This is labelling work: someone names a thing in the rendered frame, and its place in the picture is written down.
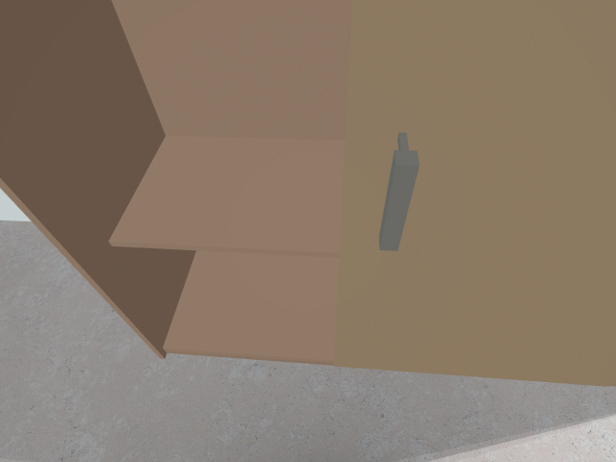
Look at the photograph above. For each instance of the handle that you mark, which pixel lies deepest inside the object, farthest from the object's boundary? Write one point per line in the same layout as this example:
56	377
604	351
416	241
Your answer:
402	180

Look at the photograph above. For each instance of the wardrobe door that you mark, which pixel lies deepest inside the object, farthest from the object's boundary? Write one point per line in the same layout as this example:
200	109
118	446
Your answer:
506	266

